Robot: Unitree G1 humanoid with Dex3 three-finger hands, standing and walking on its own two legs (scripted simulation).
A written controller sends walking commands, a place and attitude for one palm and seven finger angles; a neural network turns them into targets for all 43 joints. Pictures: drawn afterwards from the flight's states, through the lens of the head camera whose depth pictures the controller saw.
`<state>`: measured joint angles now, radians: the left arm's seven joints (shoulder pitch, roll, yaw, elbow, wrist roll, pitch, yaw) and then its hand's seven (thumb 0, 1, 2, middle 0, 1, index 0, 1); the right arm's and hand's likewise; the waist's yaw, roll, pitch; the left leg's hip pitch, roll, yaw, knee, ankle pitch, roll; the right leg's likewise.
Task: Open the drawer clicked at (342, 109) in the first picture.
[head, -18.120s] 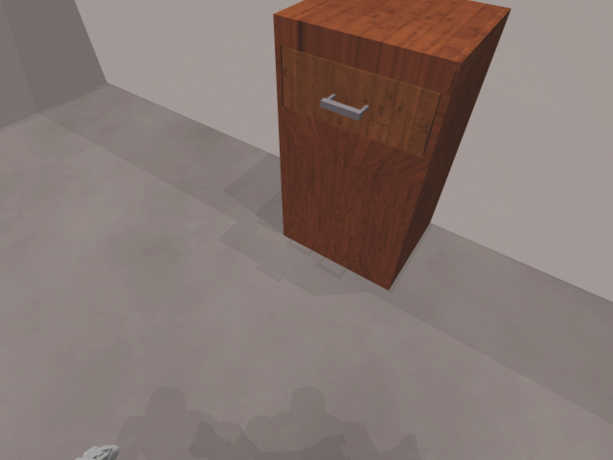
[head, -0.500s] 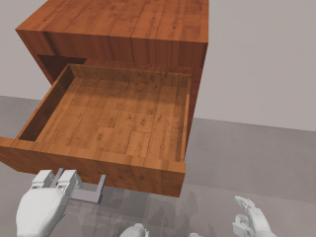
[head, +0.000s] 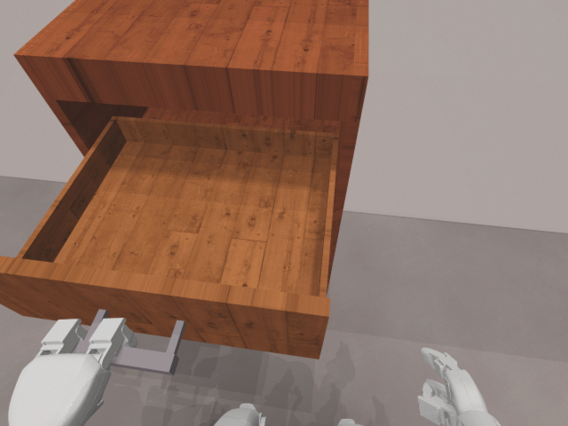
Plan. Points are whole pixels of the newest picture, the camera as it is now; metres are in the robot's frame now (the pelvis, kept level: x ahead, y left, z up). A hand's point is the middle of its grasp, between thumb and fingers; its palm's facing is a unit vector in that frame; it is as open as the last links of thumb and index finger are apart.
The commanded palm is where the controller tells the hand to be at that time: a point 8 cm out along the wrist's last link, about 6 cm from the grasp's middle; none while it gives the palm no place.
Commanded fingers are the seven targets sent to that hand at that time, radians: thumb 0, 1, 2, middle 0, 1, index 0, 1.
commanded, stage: open the thumb to release the handle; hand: left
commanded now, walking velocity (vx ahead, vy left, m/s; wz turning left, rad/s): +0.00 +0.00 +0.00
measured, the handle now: (133, 340) +0.22 +0.21 +0.03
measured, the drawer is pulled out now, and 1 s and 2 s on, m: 0.30 0.30 0.30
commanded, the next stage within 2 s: lift the hand off the handle in 0.46 s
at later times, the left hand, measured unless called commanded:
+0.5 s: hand (82, 395) +0.16 +0.26 +0.01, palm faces -0.01 -0.08 -1.00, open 12.8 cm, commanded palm +0.14 +0.25 +0.06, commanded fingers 0.00 -0.50 0.30 -0.30 -1.20 -0.30 -1.20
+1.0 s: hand (89, 379) +0.17 +0.26 +0.02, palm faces +0.01 -0.09 -1.00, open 13.6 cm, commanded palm +0.16 +0.25 +0.09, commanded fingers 0.00 -0.50 0.30 -0.30 -1.20 -0.30 -1.20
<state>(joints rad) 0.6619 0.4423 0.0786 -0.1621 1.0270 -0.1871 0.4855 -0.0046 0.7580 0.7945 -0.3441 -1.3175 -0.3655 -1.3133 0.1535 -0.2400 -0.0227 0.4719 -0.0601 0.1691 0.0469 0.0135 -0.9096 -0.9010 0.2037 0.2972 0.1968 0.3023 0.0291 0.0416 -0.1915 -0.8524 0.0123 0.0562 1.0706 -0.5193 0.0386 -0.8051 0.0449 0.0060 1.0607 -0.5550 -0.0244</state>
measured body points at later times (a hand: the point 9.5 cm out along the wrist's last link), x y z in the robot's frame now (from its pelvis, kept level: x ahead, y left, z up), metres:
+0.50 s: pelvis -0.02 +0.00 +0.00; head +0.04 -0.01 +0.45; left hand +0.15 +0.26 +0.07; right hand +0.18 -0.22 -0.10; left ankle +0.00 +0.10 -0.66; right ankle -0.03 -0.11 -0.66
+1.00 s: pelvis -0.02 +0.01 +0.01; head +0.02 -0.01 +0.46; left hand +0.17 +0.26 +0.07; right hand +0.17 -0.22 -0.10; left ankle +0.00 +0.10 -0.66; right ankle -0.03 -0.11 -0.66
